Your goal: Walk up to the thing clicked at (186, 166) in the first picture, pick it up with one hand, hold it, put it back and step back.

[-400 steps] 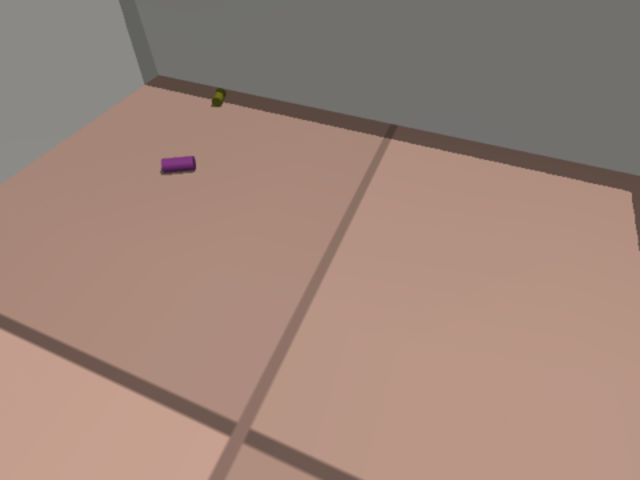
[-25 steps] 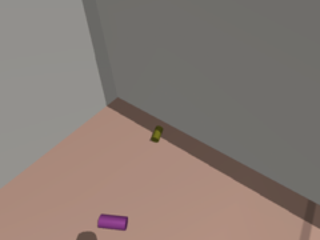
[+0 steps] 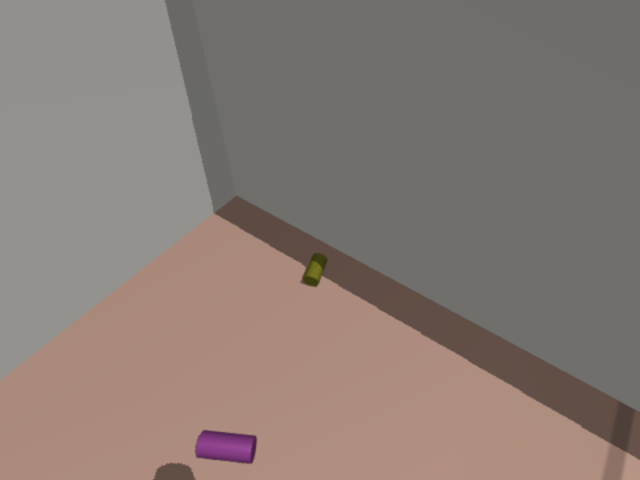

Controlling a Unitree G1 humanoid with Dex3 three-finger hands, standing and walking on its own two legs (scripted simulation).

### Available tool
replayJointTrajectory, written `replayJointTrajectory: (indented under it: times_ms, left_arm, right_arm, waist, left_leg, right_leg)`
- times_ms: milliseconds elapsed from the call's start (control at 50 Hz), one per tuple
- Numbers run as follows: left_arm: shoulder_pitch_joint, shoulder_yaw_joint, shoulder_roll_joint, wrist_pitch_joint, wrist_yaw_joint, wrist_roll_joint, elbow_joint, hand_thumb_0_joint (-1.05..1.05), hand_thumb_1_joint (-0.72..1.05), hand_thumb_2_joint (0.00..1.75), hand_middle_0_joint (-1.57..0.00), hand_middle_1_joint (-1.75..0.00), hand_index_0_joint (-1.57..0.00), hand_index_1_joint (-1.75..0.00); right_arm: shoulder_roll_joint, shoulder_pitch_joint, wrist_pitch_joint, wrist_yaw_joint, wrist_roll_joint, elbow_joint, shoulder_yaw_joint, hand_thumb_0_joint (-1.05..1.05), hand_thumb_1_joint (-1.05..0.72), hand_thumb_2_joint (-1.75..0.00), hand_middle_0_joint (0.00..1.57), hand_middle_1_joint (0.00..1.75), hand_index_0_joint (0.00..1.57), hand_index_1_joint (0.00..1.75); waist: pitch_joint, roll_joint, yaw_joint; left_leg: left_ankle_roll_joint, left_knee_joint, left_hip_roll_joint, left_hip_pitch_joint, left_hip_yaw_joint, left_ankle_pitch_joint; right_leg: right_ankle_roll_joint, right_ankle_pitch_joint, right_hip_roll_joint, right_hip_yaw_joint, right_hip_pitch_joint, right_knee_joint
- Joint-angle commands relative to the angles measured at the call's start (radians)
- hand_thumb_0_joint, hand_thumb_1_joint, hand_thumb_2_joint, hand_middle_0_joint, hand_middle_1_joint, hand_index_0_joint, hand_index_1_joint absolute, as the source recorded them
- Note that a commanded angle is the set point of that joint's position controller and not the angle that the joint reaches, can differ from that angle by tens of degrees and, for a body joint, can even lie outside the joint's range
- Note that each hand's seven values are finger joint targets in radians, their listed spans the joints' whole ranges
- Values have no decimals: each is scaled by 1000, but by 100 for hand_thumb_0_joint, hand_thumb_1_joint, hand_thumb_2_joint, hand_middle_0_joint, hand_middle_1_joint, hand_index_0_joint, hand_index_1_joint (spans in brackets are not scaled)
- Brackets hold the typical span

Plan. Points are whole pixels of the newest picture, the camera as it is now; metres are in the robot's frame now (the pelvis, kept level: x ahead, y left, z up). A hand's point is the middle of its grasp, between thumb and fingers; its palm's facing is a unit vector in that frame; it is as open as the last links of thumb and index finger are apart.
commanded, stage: stand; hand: left
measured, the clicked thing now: (227, 446) +0.36 +0.28 -0.75
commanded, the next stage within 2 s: walk up in 0.84 s
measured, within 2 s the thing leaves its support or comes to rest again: neither
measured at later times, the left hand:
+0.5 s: hand out of the picture +0.08 +0.25 -0.15, palm faces -0.04 -0.94 -0.35, open 7.4 cm
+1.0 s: hand out of the picture +0.07 +0.27 -0.16, palm faces -0.02 -0.92 -0.38, open 7.4 cm
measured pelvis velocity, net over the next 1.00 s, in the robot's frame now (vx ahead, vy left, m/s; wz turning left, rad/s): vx -0.02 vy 0.01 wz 0.00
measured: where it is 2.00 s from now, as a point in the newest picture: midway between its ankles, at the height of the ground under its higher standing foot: outside the picture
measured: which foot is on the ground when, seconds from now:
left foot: down 0.00-1.00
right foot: down 0.00-1.00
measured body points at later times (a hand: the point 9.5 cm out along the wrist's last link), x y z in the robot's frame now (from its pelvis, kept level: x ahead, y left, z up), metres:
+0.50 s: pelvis +0.00 +0.00 +0.00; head +0.01 +0.00 +0.45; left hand +0.08 +0.30 -0.13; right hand +0.07 -0.30 -0.14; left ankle -0.02 +0.14 -0.75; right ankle +0.02 -0.12 -0.75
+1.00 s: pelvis -0.02 +0.01 -0.01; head +0.02 +0.00 +0.44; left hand +0.07 +0.32 -0.13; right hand +0.07 -0.31 -0.14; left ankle -0.03 +0.14 -0.74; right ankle +0.02 -0.12 -0.75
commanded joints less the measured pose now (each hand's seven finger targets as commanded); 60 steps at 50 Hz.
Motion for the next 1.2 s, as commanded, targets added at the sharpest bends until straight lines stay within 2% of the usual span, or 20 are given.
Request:
replayJointTrajectory:
  times_ms: [0,280,500,640,800,820,840,880,900,920,940,960,980,1020,1060,1100,1120,1140,1160,1180]
  left_arm:
    - [-46,46,220,-25,15,-4,-56,0,90,90,-20,-30,-20,-30]
    - [-46,47,221,-27,15,-3,-56,0,90,90,-20,-30,-20,-30]
    - [-37,47,219,-24,16,-2,-54,0,90,90,-20,-30,-20,-30]
    - [-38,47,217,-26,14,-3,-60,0,90,90,-20,-30,-20,-30]
    - [-36,47,222,-27,16,-4,-58,0,90,90,-20,-30,-20,-30]
    - [-41,82,269,-22,25,-9,-71,0,90,90,-20,-30,-20,-30]
    - [-19,89,277,-20,30,-15,-83,0,90,90,-20,-30,-20,-30]
    - [-11,101,293,-16,36,-13,-105,0,90,90,-20,-30,-20,-30]
    - [-13,109,301,-12,38,-11,-122,0,90,90,-20,-30,-20,-30]
    - [-20,112,308,-8,38,-7,-138,0,90,90,-20,-30,-20,-30]
    - [-32,113,310,-5,42,2,-154,0,90,90,-20,-30,-20,-30]
    - [-37,118,315,-2,45,15,-173,0,90,90,-20,-30,-20,-30]
    - [-44,125,318,0,45,24,-194,0,90,90,-20,-30,-20,-30]
    - [-87,121,296,3,48,30,-230,0,90,90,-20,-30,-20,-30]
    - [-95,122,294,6,45,35,-252,0,90,90,-20,-30,-20,-30]
    - [-114,114,281,22,37,18,-265,0,90,90,-20,-30,-20,-30]
    - [-89,104,250,35,31,6,-268,0,90,90,-20,-30,-20,-30]
    - [-43,88,178,45,28,-8,-271,0,90,90,-20,-30,-20,-30]
    - [-30,95,188,53,35,-4,-268,0,90,90,-20,-30,-20,-30]
    - [-59,112,245,55,42,1,-250,0,90,90,-20,-30,-20,-30]
  right_arm:
    - [-211,-24,-23,-18,-2,-58,-39,0,-90,-90,20,30,20,30]
    - [-211,-19,-23,-18,-1,-61,-39,0,-90,-90,20,30,20,30]
    - [-213,-26,-23,-18,1,-62,-40,0,-90,-90,20,30,20,30]
    - [-216,-18,-25,-18,-2,-63,-40,0,-90,-90,20,30,20,30]
    - [-208,-15,-20,-16,-1,-58,-40,0,-90,-90,20,30,20,30]
    - [-259,-40,5,-12,8,-77,-70,0,-90,-90,20,30,20,30]
    - [-234,-17,13,-14,16,-90,-67,0,-90,-90,20,30,20,30]
    - [-232,-4,23,-12,21,-117,-78,0,-90,-90,20,30,20,30]
    - [-228,2,29,-13,20,-132,-83,0,-90,-90,20,30,20,30]
    - [-226,-5,36,-11,20,-145,-89,0,-90,-90,20,30,20,30]
    - [-215,-10,47,-9,16,-160,-95,0,-90,-90,20,30,20,30]
    - [-207,-1,61,-6,8,-178,-98,0,-90,-90,20,30,20,30]
    - [-204,10,72,-1,6,-199,-99,0,-90,-90,20,30,20,30]
    - [-208,64,73,3,4,-216,-110,0,-90,-90,20,30,20,30]
    - [-220,102,65,3,-3,-220,-121,0,-90,-90,20,30,20,30]
    - [-208,160,46,-1,-14,-190,-126,0,-90,-90,20,30,20,30]
    - [-215,159,35,-6,-20,-185,-131,0,-90,-90,20,30,20,30]
    - [-283,121,21,-11,-42,-209,-142,0,-90,-90,20,30,20,30]
    - [-392,30,12,-9,-36,-254,-155,0,-90,-90,20,30,20,30]
    - [-405,9,6,-8,-26,-265,-158,0,-90,-90,20,30,20,30]
  waist:
    - [-74,-4,-2]
    - [-84,0,-3]
    - [-65,-6,1]
    - [-90,13,-2]
    - [-50,-18,1]
    - [20,30,10]
    - [-28,-2,9]
    - [-111,-46,9]
    - [-138,-71,13]
    - [-143,-95,20]
    - [-125,-152,25]
    - [-101,-184,28]
    - [-86,-192,22]
    - [-91,-188,-15]
    - [-111,-183,-23]
    - [-128,-141,-49]
    - [-110,-85,-41]
    - [-88,113,-14]
    - [-78,235,0]
    - [-48,230,-29]
  left_leg:
    - [42,-40,100,-16,-79,104]
    - [46,-40,100,-15,-79,114]
    - [45,-42,101,-11,-83,91]
    - [44,-38,103,-3,-79,119]
    - [44,-41,96,-22,-79,66]
    - [54,54,75,-70,-70,227]
    - [50,96,67,-68,-54,277]
    - [50,190,38,-59,-44,252]
    - [48,246,17,-75,-36,207]
    - [46,318,-12,-86,-37,70]
    - [50,439,-52,-144,-41,-228]
    - [56,590,-54,-194,-83,-392]
    - [62,676,-41,-223,-131,-408]
    - [64,647,-12,-243,-154,-373]
    - [57,492,-9,-224,-123,-340]
    - [47,216,-38,-135,-51,-146]
    - [45,87,-46,-71,-44,-49]
    - [82,-45,122,-63,-321,18]
    - [188,-59,288,-185,-522,-7]
    - [274,-74,337,-311,-590,-76]
  right_leg:
    - [-19,128,-124,107,21,-46]
    - [-20,158,-127,105,34,-41]
    - [-20,116,-122,104,20,-49]
    - [-24,159,-129,110,29,-37]
    - [-20,81,-120,111,2,-61]
    - [-32,321,-139,125,-27,-2]
    - [-45,434,-150,126,9,27]
    - [-89,493,-190,152,39,50]
    - [-126,470,-224,186,38,48]
    - [-164,460,-263,222,17,46]
    - [-215,447,-317,274,-12,32]
    - [-260,390,-366,307,-60,9]
    - [-280,360,-374,299,-84,17]
    - [-250,336,-327,236,-85,65]
    - [-209,307,-295,209,-78,129]
    - [-167,234,-234,149,-94,248]
    - [-132,125,-177,119,-153,331]
    - [-62,-126,-32,79,-260,483]
    - [-22,-445,70,129,-291,586]
    - [-23,-483,51,218,-225,709]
